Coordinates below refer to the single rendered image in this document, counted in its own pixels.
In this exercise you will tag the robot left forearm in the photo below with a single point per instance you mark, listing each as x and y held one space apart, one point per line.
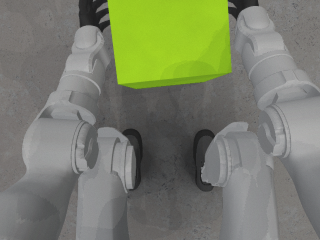
81 83

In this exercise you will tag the robot right hand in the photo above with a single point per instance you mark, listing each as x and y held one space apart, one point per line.
240 5

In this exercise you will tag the robot right forearm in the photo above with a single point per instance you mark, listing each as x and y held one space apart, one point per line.
267 61

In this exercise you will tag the carton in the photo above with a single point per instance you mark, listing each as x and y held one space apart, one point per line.
159 43

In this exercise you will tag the robot left hand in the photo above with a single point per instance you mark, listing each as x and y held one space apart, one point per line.
88 15

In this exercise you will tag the robot left shin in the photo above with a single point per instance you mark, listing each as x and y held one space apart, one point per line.
109 132

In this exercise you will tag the robot left upper arm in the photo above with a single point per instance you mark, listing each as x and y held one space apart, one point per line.
56 152

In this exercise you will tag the robot left thigh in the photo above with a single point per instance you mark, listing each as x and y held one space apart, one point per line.
102 192

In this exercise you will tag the robot right upper arm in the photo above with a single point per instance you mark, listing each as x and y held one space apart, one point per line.
290 130

